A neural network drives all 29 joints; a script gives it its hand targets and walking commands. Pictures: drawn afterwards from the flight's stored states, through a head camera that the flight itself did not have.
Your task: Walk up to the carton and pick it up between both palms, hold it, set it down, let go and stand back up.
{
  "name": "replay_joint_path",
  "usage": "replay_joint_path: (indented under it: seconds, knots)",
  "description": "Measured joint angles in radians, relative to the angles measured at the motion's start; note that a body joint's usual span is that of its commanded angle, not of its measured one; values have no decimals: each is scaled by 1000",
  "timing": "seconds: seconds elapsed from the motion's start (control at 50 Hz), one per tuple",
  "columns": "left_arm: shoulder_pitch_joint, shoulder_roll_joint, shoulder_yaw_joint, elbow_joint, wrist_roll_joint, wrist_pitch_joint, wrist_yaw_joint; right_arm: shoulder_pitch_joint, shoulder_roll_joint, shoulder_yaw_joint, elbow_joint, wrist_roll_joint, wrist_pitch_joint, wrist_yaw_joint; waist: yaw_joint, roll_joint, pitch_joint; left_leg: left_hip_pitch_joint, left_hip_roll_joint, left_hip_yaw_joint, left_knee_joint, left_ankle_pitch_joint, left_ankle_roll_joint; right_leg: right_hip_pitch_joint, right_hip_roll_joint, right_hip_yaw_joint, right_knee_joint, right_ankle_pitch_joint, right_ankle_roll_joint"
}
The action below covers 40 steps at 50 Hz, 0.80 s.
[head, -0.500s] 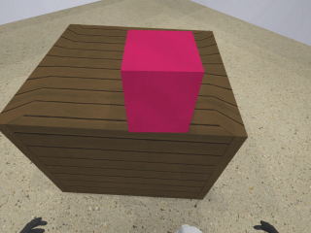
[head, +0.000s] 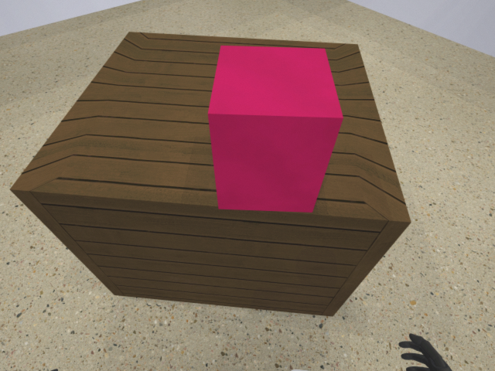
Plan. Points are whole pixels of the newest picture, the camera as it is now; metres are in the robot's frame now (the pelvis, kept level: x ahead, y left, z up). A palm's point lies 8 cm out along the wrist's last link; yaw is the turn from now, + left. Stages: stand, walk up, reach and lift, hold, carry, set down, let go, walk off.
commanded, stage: walk up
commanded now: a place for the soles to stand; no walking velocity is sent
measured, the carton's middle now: (268, 133) +0.54 -0.04 +0.07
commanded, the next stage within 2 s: none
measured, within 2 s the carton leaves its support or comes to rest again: neither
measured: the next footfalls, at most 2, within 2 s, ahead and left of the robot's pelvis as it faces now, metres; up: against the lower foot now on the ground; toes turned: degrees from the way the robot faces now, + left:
left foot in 1.32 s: +0.17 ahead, +0.10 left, +0.00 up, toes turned +0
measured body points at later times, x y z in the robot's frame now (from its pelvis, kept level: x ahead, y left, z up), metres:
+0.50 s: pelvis -0.01 +0.00 +0.02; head +0.00 +0.00 +0.47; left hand +0.11 +0.33 -0.07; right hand +0.09 -0.31 -0.09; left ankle -0.01 +0.14 -0.72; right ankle +0.03 -0.14 -0.72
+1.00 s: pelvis +0.06 -0.06 +0.01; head +0.07 -0.09 +0.46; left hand +0.19 +0.25 -0.08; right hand +0.06 -0.39 -0.12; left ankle +0.00 +0.11 -0.67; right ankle +0.13 -0.17 -0.72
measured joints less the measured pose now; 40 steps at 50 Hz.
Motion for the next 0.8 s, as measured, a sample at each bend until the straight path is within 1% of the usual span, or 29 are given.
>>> replay_joint_path:
  seconds: [0.04, 0.08, 0.1, 0.16, 0.28, 0.38, 0.54, 0.66, 0.7, 0.74, 0.76, 0.8]
  knots:
    - [-8, -18, -11, 10, -3, -3, -10, -9, -3, 3, 13, 0, 0, -3, 10, 0, -9, 18, -16, -4, -38, 15, 20, -2, -6, 18, 3, -24, 8]
    - [-27, -28, -20, 24, -8, 1, -19, -13, -4, 5, 34, 3, -7, -4, 10, -4, -18, 44, -29, 1, -91, 25, -6, 5, -20, 27, -8, -25, 16]
    - [-37, -31, -21, 28, -9, 3, -24, -15, -2, 7, 48, 4, -9, -3, 13, -8, -21, 55, -34, 6, -112, 35, -11, 10, -26, 33, -20, -16, 23]
    - [-69, -33, -23, 44, -16, 3, -30, -24, 2, 10, 90, 9, -15, -2, 11, -4, -30, 73, -30, 3, -146, 61, -9, 39, -24, 27, -74, 14, 23]
    - [-116, -14, -10, 107, -17, 4, -29, -49, 20, 14, 158, 12, -19, 3, 7, -22, -56, 109, -25, 19, -225, 105, -7, 68, -20, 39, -149, 62, 22]
    - [-137, -16, -3, 163, -12, -1, -30, -56, 26, 8, 209, 9, -26, 10, 0, -23, -65, 131, -15, 23, -273, 131, -12, 91, -12, 40, -202, 93, 18]
    - [-149, -41, -4, 238, -8, -10, -31, -56, 25, -5, 284, 9, -29, 11, 1, -22, -64, 152, -11, 28, -328, 160, -17, 105, -9, 42, -246, 116, 14]
    - [-149, -55, 3, 273, -2, -4, -31, -55, 32, -12, 316, 4, -28, 7, -2, -21, -55, 159, -8, 36, -348, 167, -18, 107, -7, 47, -264, 125, 14]
    - [-138, -56, 19, 270, 8, 3, -46, -31, 38, -23, 297, -17, -39, 6, 1, -28, -63, 160, -11, 44, -340, 128, -5, 88, -11, 49, -219, 30, -10]
    - [-118, -55, 35, 260, 20, 14, -58, 6, 43, -36, 269, -37, -55, 3, -2, -25, -73, 175, -2, 50, -356, 131, 5, 38, -8, 26, -102, -62, -27]
    - [-110, -53, 42, 254, 26, 18, -65, 26, 45, -42, 256, -46, -61, -2, -8, -23, -75, 186, 7, 53, -370, 147, 10, 12, -7, 15, -50, -85, -32]
    - [-101, -46, 57, 240, 33, 19, -81, 69, 49, -53, 233, -57, -68, -15, -19, -27, -71, 214, 18, 55, -397, 151, 10, -25, -16, 2, -13, -105, -40]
